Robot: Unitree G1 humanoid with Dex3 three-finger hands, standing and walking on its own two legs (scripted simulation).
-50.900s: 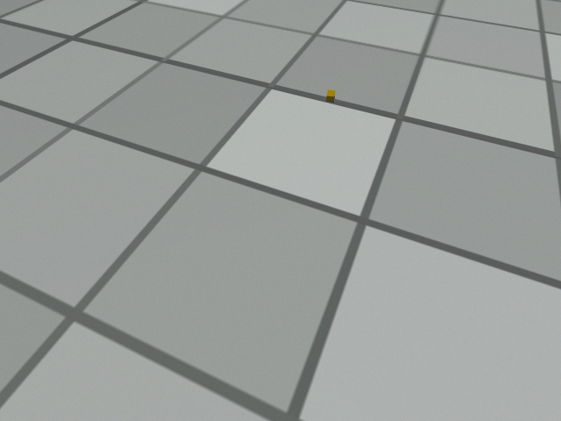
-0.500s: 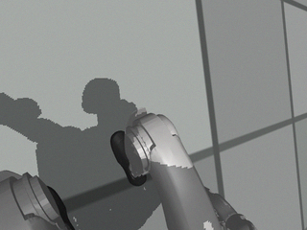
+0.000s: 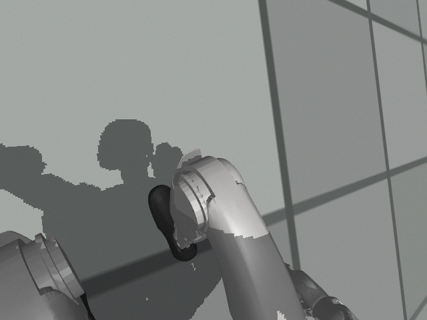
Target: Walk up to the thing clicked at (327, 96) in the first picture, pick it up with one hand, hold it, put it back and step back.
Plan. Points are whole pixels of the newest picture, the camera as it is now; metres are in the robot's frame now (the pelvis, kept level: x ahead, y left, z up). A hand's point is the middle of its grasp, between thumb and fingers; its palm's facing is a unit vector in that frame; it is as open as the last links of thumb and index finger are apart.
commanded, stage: rest palm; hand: left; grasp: from above
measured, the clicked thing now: out of the picture +0.55 +0.32 -0.31
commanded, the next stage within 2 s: none
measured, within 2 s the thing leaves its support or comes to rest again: neither
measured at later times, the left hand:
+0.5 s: hand out of the picture +0.52 +0.31 -0.26, palm faces -0.49 -0.12 -0.86, open 10.5 cm
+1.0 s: hand out of the picture +0.52 +0.31 -0.26, palm faces -0.43 -0.10 -0.90, open 9.9 cm
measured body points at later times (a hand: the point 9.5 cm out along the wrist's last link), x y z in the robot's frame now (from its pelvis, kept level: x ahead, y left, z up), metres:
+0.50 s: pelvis +0.00 +0.00 -0.01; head +0.32 +0.11 +0.28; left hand +0.54 +0.31 -0.21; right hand +0.02 -0.26 -0.05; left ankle +0.05 +0.11 -0.29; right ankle +0.15 -0.14 -0.29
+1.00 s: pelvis +0.00 +0.00 +0.00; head +0.31 +0.13 +0.29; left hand +0.54 +0.31 -0.21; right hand +0.04 -0.25 -0.05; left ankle +0.05 +0.11 -0.29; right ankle +0.15 -0.14 -0.29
